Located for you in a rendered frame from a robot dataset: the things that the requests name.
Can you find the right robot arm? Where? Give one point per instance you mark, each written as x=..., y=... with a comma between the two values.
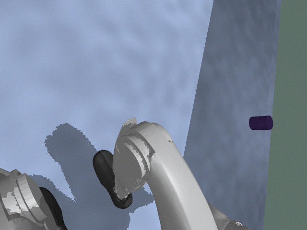
x=235, y=225

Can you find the left robot foot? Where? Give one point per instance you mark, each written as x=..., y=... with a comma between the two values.
x=54, y=207

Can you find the right robot hand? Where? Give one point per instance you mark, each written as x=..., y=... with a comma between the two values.
x=220, y=218

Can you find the right robot foot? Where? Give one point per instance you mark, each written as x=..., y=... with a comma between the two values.
x=102, y=163

